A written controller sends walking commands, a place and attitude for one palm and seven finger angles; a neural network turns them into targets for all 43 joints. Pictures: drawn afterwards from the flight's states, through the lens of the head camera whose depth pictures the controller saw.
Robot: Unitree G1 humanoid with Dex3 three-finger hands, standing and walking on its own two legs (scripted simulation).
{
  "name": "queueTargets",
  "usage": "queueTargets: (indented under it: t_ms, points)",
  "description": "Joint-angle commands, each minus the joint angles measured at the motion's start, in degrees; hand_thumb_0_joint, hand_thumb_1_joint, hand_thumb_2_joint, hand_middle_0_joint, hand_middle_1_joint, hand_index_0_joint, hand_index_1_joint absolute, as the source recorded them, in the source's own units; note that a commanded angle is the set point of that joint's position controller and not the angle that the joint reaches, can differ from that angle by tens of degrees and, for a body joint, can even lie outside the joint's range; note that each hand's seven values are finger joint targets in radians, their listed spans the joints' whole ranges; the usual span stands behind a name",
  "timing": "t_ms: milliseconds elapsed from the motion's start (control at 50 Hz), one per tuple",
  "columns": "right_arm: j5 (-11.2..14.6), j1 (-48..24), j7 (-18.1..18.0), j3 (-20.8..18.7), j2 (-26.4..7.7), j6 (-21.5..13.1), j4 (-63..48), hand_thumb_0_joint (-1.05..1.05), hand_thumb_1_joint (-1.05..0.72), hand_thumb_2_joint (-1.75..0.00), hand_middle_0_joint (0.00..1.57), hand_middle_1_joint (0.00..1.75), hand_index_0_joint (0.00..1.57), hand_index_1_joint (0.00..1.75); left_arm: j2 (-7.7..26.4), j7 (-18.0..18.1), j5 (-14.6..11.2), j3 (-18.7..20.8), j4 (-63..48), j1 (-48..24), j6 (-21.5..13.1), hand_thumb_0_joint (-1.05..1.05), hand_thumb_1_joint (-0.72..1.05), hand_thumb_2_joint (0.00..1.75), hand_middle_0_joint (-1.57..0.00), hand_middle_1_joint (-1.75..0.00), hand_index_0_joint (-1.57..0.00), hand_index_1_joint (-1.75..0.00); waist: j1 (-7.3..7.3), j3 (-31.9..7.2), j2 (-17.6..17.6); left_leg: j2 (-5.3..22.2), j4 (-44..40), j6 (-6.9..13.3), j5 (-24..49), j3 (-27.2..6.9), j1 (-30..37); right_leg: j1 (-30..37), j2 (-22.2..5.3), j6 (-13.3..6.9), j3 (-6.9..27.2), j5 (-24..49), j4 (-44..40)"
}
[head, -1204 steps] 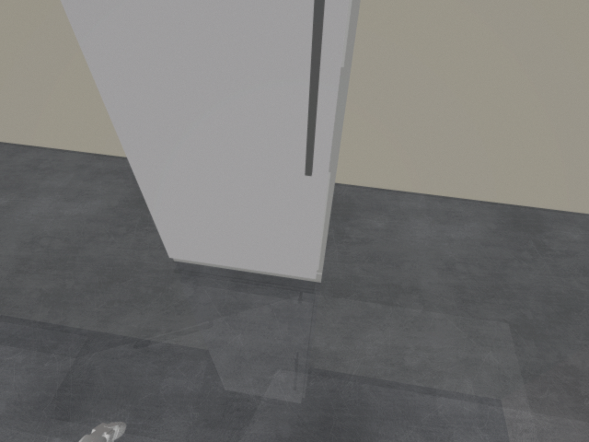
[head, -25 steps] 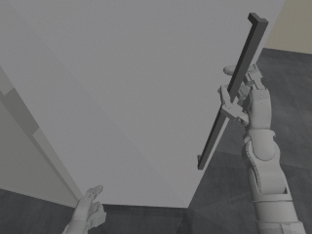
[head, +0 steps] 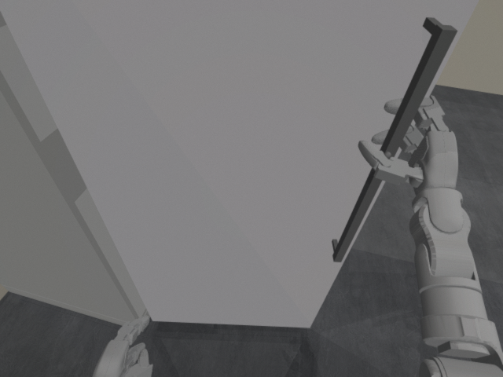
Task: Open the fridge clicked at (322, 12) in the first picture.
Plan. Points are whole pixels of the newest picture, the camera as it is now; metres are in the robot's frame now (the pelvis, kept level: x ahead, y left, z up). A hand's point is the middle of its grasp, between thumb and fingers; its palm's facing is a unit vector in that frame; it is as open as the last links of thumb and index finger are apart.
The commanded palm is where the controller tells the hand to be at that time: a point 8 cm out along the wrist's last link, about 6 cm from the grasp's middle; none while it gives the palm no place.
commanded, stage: loosen the grip on the handle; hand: right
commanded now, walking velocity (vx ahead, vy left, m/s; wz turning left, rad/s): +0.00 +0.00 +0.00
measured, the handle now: (370, 175) +0.43 -0.16 +0.12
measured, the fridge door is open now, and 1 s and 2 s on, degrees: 77 77 77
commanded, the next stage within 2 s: slip the hand off the handle in 0.36 s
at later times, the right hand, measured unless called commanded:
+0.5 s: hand (387, 165) +0.37 -0.14 +0.20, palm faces +0.07 +0.98 -0.18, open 14.9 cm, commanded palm +0.35 -0.21 +0.20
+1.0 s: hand (437, 173) +0.37 -0.21 +0.20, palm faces +0.10 +0.97 -0.20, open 14.7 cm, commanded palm +0.34 -0.27 +0.20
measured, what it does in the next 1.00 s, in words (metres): stands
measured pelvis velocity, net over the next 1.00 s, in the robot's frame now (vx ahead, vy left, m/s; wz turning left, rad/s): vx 0.02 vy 0.01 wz -0.05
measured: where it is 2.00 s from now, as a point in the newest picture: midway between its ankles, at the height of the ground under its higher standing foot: outside the picture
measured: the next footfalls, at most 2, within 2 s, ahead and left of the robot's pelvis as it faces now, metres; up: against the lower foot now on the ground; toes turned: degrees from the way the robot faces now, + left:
none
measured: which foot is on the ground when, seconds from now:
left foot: down 0.00-1.00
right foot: down 0.00-1.00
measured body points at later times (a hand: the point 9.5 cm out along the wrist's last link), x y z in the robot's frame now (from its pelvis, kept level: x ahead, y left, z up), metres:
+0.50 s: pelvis +0.01 +0.03 +0.00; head +0.02 +0.04 +0.45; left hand +0.18 +0.27 -0.10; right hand +0.36 -0.20 +0.21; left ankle +0.03 +0.13 -0.74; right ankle +0.03 -0.13 -0.74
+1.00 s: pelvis +0.02 +0.01 -0.01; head +0.03 +0.01 +0.44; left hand +0.17 +0.24 -0.11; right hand +0.36 -0.27 +0.21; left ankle +0.03 +0.13 -0.74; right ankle +0.03 -0.13 -0.74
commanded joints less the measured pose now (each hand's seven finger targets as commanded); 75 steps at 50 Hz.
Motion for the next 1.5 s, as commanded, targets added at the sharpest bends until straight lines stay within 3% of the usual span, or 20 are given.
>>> queueTargets:
  t_ms: [0,80,180,300,340,420,440,500,540,600,640,820,1000,1020,1120,1200,1240,1280,1400,1480]
  points:
    - [-0.8,-19.2,0.3,-3.5,-10.8,-11.6,-15.6,0.0,0.55,-0.2,0.42,1.37,0.42,1.37,8.1,0.1,-0.2,3.1,-8.2,-6.6,-3.8,0.0,0.9,0.9,-0.2,-0.3,-0.2,-0.3,-3.41,-11.5,3.0,-2.9,-4.2,2.5,-2.1,2.6,0.6,3.5,0.4,-0.9,2.1,-3.0,-4.0]
    - [-1.2,-22.0,1.2,-2.2,-12.3,-12.0,-14.6,0.0,0.55,-0.2,0.37,1.3,0.37,1.3,7.9,0.9,-0.6,2.9,-7.2,-6.1,-4.5,0.0,0.9,0.9,-0.2,-0.3,-0.2,-0.3,-1.82,-9.5,3.3,-2.3,-6.5,1.8,-6.8,0.5,-0.7,1.3,1.5,-1.7,1.0,-6.2,-2.8]
    - [1.2,-21.7,3.3,-4.3,-14.8,-11.2,-11.4,0.0,0.55,-0.2,0.3,1.22,0.3,1.22,8.3,2.1,-0.8,2.8,-5.2,-5.4,-4.7,0.0,0.9,0.9,-0.2,-0.3,-0.2,-0.3,-1.39,-9.3,4.9,-1.4,-8.5,1.2,-7.9,-1.8,0.1,-0.5,2.2,-2.0,1.2,-5.2,-1.3]
    - [3.0,-20.0,4.4,-5.7,-14.5,-11.1,-12.1,0.0,0.55,-0.2,0.25,1.15,0.25,1.15,8.2,2.3,-0.7,3.2,-4.4,-5.1,-4.7,0.0,0.9,0.9,-0.2,-0.3,-0.2,-0.3,-2.37,-13.6,3.2,-1.3,-6.1,1.2,2.3,-0.7,3.2,0.7,2.5,-1.9,1.9,1.0,-0.4]
    - [3.4,-18.8,4.7,-3.9,-12.1,-11.4,-14.9,0.0,0.55,-0.2,0.25,1.15,0.25,1.15,7.9,1.9,-0.5,3.2,-5.3,-5.0,-4.8,0.0,0.9,0.9,-0.2,-0.3,-0.2,-0.3,-2.62,-16.1,2.9,-1.6,-4.5,1.3,7.7,0.3,4.1,2.4,2.7,-1.9,1.7,4.2,0.1]
    - [2.8,-17.5,4.2,-3.1,-11.1,-11.1,-15.0,0.0,0.55,-0.2,0.25,1.15,0.25,1.15,8.0,1.7,-0.5,3.0,-5.6,-5.0,-4.5,0.0,0.9,0.9,-0.2,-0.3,-0.2,-0.3,-2.49,-15.1,3.6,-1.8,-3.5,1.2,10.8,1.1,3.2,2.3,2.7,-1.9,1.8,6.1,0.5]
    - [2.5,-16.7,3.9,-7.1,-15.5,-10.9,-11.8,0.0,0.55,-0.2,0.25,1.15,0.25,1.15,8.6,1.9,-0.4,3.2,-5.0,-4.1,-4.0,0.0,0.9,0.9,-0.2,-0.3,-0.2,-0.3,-2.58,-13.9,5.1,-1.9,-3.5,1.1,10.3,1.0,2.6,1.4,2.4,-1.8,1.8,5.6,0.8]
    - [2.3,-18.0,4.1,-9.2,-17.8,-10.8,-11.1,0.0,0.55,-0.2,0.25,1.15,0.25,1.15,8.7,2.3,-0.3,3.0,-5.2,-4.9,-2.9,0.0,0.9,0.9,-0.2,-0.3,-0.2,-0.3,-2.56,-13.3,5.1,-1.6,-3.5,1.0,9.5,0.6,2.6,0.3,2.5,-2.0,1.8,4.7,1.1]
    - [2.6,-16.4,4.8,-8.0,-16.0,-10.6,-12.3,0.0,0.55,-0.2,0.25,1.15,0.25,1.15,8.0,2.1,-0.4,2.7,-6.4,-5.0,-2.5,0.0,0.9,0.9,-0.2,-0.3,-0.2,-0.3,-3.37,-15.9,2.2,-1.8,-2.1,1.4,12.1,1.3,3.8,1.5,2.6,-1.7,1.7,7.0,1.2]
    - [3.0,-14.2,5.1,-11.2,-18.3,-10.0,-13.1,0.0,0.55,-0.2,0.25,1.15,0.25,1.15,8.2,2.2,-0.2,2.7,-6.7,-5.2,-1.9,0.0,0.9,0.9,-0.2,-0.3,-0.2,-0.3,-4.22,-17.0,1.7,-1.8,-1.2,1.7,15.6,1.6,5.3,1.7,2.5,-1.7,2.0,9.8,1.5]
    - [3.6,-13.4,5.9,-10.1,-16.7,-9.9,-14.9,0.0,0.55,-0.2,0.25,1.15,0.25,1.15,7.9,2.1,-0.3,2.6,-7.6,-5.2,-1.7,0.0,0.9,0.9,-0.2,-0.3,-0.2,-0.3,-4.03,-17.9,2.3,-2.0,-0.7,1.6,17.4,2.0,5.6,2.2,2.4,-1.5,1.9,11.2,1.6]
    - [4.6,-16.7,10.2,-7.8,-16.4,-10.8,-15.2,0.0,0.55,-0.2,0.25,1.15,0.25,1.15,8.6,3.1,-0.6,2.7,-6.6,-4.1,-1.8,0.0,0.9,0.9,-0.2,-0.3,-0.2,-0.3,-1.57,-15.0,-0.1,-2.7,-1.2,1.9,12.2,2.6,0.0,3.7,1.9,-1.6,3.3,8.8,2.3]
    - [5.8,-17.7,12.1,-13.4,-22.7,-10.8,-11.9,0.0,0.55,-0.2,0.25,1.15,0.25,1.15,9.4,4.5,-0.5,2.5,-6.2,-3.6,-1.5,0.0,0.9,0.9,-0.2,-0.3,-0.2,-0.3,-2.53,-15.6,-0.9,-2.8,-1.0,2.3,8.1,2.9,-0.4,2.5,1.7,-1.5,4.4,6.8,2.0]
    - [6.0,-18.0,12.4,-12.7,-21.7,-10.8,-11.6,0.0,0.55,-0.2,0.25,1.15,0.25,1.15,9.2,4.4,-0.5,2.4,-6.5,-3.5,-1.5,0.0,0.9,0.9,-0.2,-0.3,-0.2,-0.3,-2.19,-16.2,-1.5,-2.7,-0.6,2.3,8.9,3.0,-0.5,2.8,1.7,-1.5,4.3,7.5,2.3]
    - [7.4,-7.4,14.1,-11.9,-18.7,-11.1,-17.3,0.0,0.55,-0.2,0.25,1.15,0.25,1.15,8.8,3.3,-0.5,2.6,-9.0,-4.2,-2.1,0.0,0.9,0.9,-0.2,-0.3,-0.2,-0.3,-4.22,-18.6,-3.2,-2.9,1.1,2.6,13.4,3.7,1.4,4.1,1.4,-1.2,4.5,12.6,3.0]
    - [8.1,-2.2,13.2,-12.7,-18.4,-9.6,-23.5,0.0,0.55,-0.2,0.25,1.15,0.25,1.15,8.8,3.0,-0.5,2.4,-9.7,-5.4,-2.7,0.0,0.9,0.9,-0.2,-0.3,-0.2,-0.3,-4.75,-16.1,-2.2,-3.1,0.7,2.4,11.9,4.1,0.7,3.6,1.0,-1.0,4.5,11.3,2.5]
    - [8.3,-2.7,12.4,-11.3,-16.8,-8.4,-25.1,0.0,0.55,-0.2,0.25,1.15,0.25,1.15,8.7,3.1,-0.7,2.1,-9.8,-6.1,-3.0,0.0,0.9,0.9,-0.2,-0.3,-0.2,-0.3,-4.01,-13.3,-1.5,-3.1,0.0,2.2,8.1,4.2,-1.2,2.8,0.9,-1.0,4.7,7.1,1.7]
    - [7.9,-3.7,11.5,-12.7,-18.7,-7.7,-26.1,0.0,0.55,-0.2,0.25,1.15,0.25,1.15,8.8,3.8,-0.7,2.0,-9.3,-6.5,-3.2,0.0,0.9,0.9,-0.2,-0.3,-0.2,-0.3,-3.53,-12.3,-1.2,-3.1,-0.8,2.1,5.0,4.1,-1.9,2.5,1.0,-1.1,4.8,4.2,1.1]
    - [7.9,1.7,11.7,-12.5,-17.5,-8.7,-31.6,0.0,0.55,-0.2,0.25,1.15,0.25,1.15,8.1,3.8,-0.2,1.3,-9.4,-7.7,-4.5,0.0,0.9,0.9,-0.2,-0.3,-0.2,-0.3,-4.37,-14.8,-3.0,-3.0,-0.4,2.3,7.3,3.9,0.3,4.5,1.2,-1.2,4.7,6.5,1.8]
    - [9.4,6.1,13.8,-13.7,-18.0,-7.6,-31.0,0.0,0.55,-0.2,0.25,1.15,0.25,1.15,8.2,4.0,-0.5,1.1,-9.2,-8.2,-4.7,0.0,0.9,0.9,-0.2,-0.3,-0.2,-0.3,-4.28,-11.5,-1.5,-2.9,-1.3,2.0,6.1,4.0,0.1,2.6,1.4,-1.2,4.6,4.1,1.5]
